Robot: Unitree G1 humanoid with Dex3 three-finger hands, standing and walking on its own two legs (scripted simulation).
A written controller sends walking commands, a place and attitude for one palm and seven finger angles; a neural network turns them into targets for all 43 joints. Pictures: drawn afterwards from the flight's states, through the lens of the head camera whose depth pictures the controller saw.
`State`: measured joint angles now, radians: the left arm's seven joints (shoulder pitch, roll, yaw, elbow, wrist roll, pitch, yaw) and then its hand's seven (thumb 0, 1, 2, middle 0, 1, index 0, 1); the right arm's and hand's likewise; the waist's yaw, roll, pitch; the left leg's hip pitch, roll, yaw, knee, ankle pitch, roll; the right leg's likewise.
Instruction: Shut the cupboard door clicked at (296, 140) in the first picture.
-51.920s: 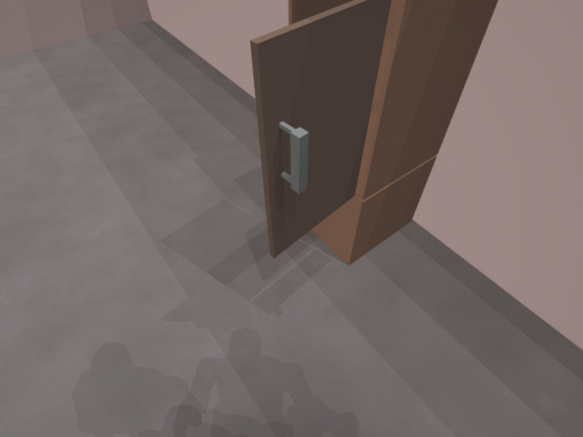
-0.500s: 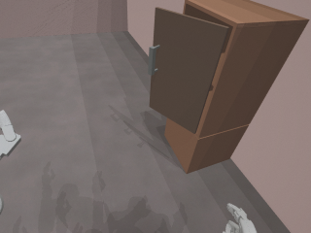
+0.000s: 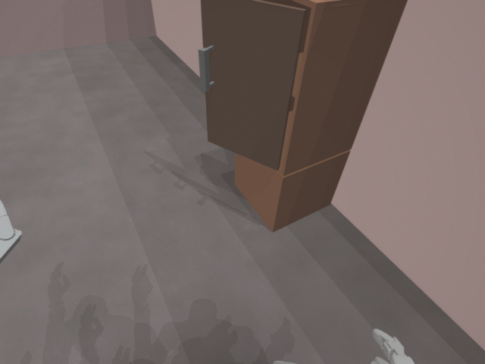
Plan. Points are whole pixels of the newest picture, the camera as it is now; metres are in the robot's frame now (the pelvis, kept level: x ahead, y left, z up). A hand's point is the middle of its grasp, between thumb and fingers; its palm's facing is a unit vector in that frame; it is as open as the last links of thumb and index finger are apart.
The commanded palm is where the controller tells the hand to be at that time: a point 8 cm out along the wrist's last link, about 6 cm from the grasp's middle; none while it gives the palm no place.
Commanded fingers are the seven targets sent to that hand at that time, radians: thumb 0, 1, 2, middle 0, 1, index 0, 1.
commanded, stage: stop stepping back and stand still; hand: left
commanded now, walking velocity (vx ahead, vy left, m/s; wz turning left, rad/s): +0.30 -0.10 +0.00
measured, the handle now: (208, 68) +1.07 +0.12 +0.03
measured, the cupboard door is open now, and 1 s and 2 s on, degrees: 28 28 28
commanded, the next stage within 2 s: let the arm hang, fingers relaxed in 0.88 s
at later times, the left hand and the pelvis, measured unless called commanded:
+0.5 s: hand (31, 235) +0.24 +0.27 +0.17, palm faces +0.48 -0.78 -0.40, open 7.4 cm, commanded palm +0.17 +0.31 +0.19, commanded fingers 0.00 0.90 0.90 -0.20 -0.30 -0.20 -0.30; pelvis +0.04 +0.00 +0.00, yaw +3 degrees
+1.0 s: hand (35, 233) +0.25 +0.27 +0.16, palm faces +0.41 -0.81 -0.43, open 7.4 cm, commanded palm none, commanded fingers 0.00 0.90 0.90 -0.20 -0.30 -0.20 -0.30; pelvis +0.05 +0.01 +0.01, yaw +1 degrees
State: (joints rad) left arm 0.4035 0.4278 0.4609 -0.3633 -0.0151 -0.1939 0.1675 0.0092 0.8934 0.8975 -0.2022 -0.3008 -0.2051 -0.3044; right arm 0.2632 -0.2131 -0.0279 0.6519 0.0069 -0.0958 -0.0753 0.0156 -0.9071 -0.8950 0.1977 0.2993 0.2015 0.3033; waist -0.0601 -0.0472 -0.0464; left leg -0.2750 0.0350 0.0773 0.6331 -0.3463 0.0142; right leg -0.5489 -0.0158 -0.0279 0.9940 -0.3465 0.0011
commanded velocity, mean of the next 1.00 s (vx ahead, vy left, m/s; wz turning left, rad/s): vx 0.01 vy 0.02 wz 0.00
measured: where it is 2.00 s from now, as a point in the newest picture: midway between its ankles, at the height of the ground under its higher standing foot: outside the picture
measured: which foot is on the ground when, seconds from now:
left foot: down 0.00-0.14, up 0.16-0.44, down 0.46-1.00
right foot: up 0.00-0.12, down 0.14-1.00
